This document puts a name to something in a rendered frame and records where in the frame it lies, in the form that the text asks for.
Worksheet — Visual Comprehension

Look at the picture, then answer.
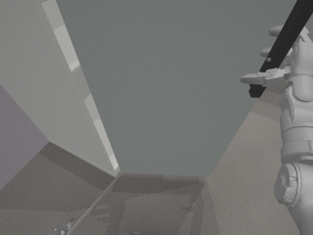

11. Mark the robot right upper arm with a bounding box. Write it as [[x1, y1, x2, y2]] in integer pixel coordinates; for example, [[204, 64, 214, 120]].
[[274, 163, 313, 235]]

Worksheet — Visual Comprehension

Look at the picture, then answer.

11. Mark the handle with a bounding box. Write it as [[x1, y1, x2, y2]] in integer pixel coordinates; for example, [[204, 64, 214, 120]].
[[248, 0, 313, 98]]

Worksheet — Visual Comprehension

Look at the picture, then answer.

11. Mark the robot right hand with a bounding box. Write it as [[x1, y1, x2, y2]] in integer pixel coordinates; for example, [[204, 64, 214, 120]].
[[240, 24, 313, 87]]

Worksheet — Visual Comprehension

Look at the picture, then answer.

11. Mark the robot right forearm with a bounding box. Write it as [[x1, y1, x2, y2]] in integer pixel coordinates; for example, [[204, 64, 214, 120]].
[[279, 75, 313, 166]]

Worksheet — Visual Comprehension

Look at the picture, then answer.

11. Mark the robot left hand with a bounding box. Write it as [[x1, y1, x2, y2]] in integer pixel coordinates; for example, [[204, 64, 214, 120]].
[[50, 218, 75, 235]]

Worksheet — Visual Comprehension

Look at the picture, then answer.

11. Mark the fridge door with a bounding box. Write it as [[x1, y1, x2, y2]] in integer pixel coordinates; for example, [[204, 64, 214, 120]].
[[56, 0, 297, 176]]

